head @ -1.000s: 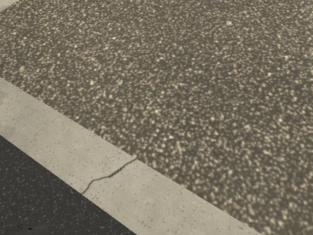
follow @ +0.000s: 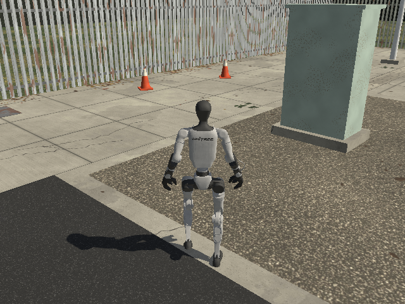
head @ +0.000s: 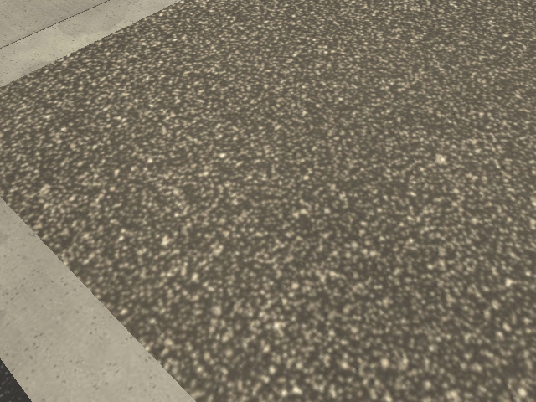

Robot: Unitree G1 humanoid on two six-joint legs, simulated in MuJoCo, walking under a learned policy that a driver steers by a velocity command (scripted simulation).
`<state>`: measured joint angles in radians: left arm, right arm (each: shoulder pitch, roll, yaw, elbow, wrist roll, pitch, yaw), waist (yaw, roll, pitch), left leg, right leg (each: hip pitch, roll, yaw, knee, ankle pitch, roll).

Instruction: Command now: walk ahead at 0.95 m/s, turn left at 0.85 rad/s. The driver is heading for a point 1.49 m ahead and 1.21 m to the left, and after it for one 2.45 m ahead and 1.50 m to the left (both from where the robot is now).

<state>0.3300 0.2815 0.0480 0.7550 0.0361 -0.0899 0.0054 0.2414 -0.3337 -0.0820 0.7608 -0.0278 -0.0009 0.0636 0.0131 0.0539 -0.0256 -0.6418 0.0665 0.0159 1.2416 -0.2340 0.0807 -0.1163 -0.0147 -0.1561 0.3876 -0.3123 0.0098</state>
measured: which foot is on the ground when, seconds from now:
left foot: up 0.00-0.24, down 0.26-0.68, up 0.70-1.00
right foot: down 0.00-0.24, up 0.26-0.66, down 0.68-1.00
